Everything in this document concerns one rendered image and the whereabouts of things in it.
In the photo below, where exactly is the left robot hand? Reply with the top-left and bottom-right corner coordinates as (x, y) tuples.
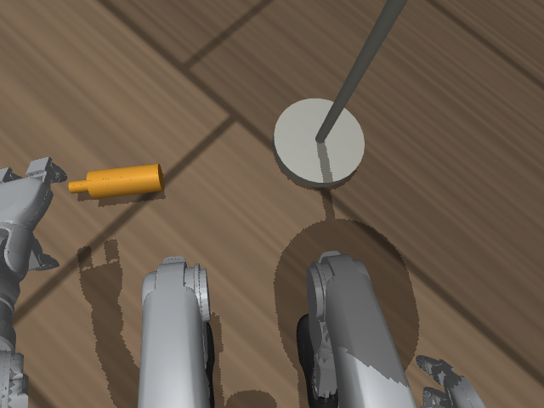
(0, 157), (67, 271)

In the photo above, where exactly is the right robot hand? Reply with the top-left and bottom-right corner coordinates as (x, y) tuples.
(416, 355), (486, 408)

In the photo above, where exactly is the bottle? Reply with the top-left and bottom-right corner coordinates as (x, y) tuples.
(69, 163), (164, 199)

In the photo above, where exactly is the left robot arm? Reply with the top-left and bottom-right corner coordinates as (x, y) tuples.
(0, 223), (33, 408)

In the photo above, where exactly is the right robot foot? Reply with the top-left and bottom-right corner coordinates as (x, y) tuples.
(297, 314), (338, 408)

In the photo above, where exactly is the floor lamp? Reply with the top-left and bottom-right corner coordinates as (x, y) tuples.
(272, 0), (408, 187)

